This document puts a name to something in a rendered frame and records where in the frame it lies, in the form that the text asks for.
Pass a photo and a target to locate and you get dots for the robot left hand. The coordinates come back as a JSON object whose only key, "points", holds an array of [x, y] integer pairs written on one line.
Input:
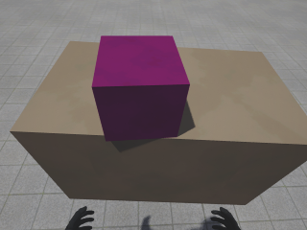
{"points": [[77, 220]]}

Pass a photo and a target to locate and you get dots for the carton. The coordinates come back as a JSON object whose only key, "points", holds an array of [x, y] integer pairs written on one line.
{"points": [[140, 87]]}

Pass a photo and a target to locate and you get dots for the robot right hand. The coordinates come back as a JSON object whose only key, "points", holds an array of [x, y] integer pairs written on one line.
{"points": [[227, 220]]}

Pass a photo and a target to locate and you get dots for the pedestal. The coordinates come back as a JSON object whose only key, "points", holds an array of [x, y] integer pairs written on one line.
{"points": [[241, 131]]}

